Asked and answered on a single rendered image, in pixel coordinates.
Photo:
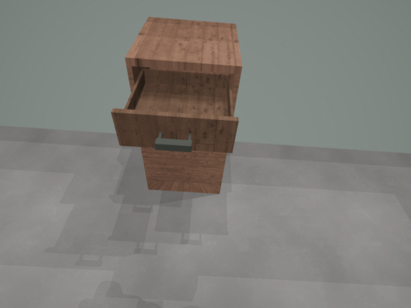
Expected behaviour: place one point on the handle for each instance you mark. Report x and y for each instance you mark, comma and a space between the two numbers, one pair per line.
173, 144

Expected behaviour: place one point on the drawer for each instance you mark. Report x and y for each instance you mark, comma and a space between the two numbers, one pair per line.
178, 104

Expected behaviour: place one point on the cabinet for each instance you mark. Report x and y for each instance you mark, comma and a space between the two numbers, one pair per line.
186, 46

